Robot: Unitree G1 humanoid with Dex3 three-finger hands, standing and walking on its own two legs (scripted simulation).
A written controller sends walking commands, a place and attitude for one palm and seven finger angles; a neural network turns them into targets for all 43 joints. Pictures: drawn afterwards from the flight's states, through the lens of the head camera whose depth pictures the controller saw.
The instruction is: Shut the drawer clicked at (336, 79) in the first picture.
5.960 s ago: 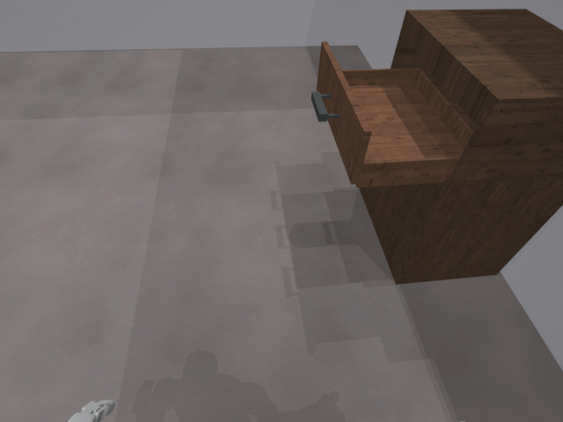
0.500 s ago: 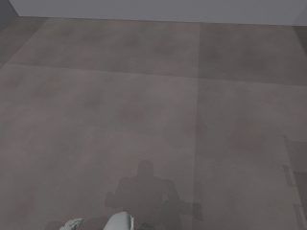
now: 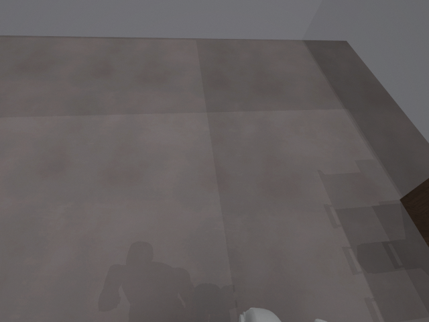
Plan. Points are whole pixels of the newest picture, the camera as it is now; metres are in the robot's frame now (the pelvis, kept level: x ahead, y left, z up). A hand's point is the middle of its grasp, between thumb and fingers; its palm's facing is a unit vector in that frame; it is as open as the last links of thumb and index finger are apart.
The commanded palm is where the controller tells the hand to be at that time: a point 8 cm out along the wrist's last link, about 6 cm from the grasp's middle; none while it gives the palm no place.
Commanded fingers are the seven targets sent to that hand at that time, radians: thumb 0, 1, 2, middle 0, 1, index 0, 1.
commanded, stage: walk to a spot facing it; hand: left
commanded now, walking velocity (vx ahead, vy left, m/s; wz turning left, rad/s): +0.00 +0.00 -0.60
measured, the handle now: out of the picture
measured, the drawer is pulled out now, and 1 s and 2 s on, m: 0.29 0.29 0.29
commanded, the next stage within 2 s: turn to face it in 1.24 s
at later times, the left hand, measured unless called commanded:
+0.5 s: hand out of the picture +0.12 +0.10 -0.15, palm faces -0.23 -0.94 -0.26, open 7.4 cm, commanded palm none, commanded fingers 0.00 0.90 0.90 -0.20 -0.30 -0.20 -0.30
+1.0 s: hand (170, 253) +0.28 +0.12 -0.18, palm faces -0.43 -0.88 -0.20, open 7.4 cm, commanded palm none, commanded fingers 0.00 0.90 0.90 -0.20 -0.30 -0.20 -0.30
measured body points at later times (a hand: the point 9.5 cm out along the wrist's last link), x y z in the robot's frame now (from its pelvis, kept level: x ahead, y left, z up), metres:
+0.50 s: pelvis +0.02 -0.08 +0.00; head +0.03 -0.12 +0.45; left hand +0.14 +0.15 -0.13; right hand +0.02 -0.35 -0.15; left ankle +0.08 +0.09 -0.65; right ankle -0.03 -0.14 -0.74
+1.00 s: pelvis +0.19 -0.06 -0.01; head +0.22 -0.05 +0.44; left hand +0.31 +0.17 -0.17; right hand +0.17 -0.32 -0.13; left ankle +0.27 +0.01 -0.74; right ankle +0.08 -0.14 -0.65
